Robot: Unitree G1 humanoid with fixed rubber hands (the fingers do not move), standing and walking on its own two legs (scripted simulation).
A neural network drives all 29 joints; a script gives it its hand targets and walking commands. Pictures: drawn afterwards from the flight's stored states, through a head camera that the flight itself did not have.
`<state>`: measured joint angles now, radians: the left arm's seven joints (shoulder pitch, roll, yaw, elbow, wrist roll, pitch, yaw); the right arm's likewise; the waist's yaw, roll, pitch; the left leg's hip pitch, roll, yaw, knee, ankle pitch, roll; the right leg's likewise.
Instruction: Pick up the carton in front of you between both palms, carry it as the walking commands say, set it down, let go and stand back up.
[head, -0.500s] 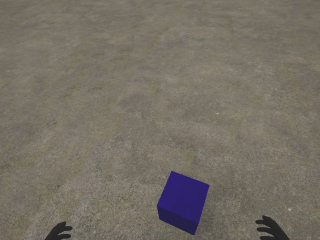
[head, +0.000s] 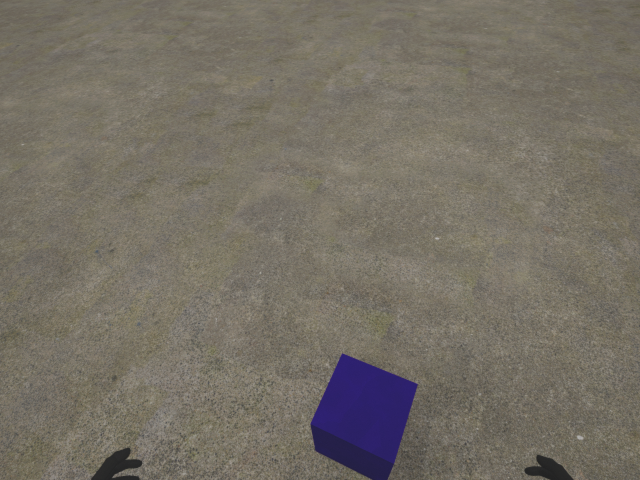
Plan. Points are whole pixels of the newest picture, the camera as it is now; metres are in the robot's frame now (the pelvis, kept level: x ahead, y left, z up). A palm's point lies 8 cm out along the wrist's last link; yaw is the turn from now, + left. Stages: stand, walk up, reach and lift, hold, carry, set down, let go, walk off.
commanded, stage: stand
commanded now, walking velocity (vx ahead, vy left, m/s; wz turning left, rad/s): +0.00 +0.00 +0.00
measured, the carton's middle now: (363, 419) +0.40 -0.07 -0.65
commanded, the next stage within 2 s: none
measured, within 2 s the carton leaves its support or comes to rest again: neither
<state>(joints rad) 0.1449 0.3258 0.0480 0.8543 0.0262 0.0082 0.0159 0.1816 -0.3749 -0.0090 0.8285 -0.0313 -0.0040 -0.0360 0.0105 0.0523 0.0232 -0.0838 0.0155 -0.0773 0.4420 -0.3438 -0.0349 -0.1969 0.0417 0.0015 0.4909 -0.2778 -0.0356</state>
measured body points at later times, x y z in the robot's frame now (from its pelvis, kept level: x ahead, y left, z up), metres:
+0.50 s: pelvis -0.02 +0.01 +0.01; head -0.02 -0.01 +0.46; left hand +0.08 +0.32 -0.10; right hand +0.08 -0.30 -0.12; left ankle -0.06 +0.15 -0.74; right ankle -0.01 -0.10 -0.74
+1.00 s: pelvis -0.03 +0.01 +0.01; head -0.03 -0.01 +0.46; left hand +0.08 +0.32 -0.10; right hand +0.06 -0.30 -0.12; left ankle -0.07 +0.15 -0.74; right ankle -0.01 -0.10 -0.74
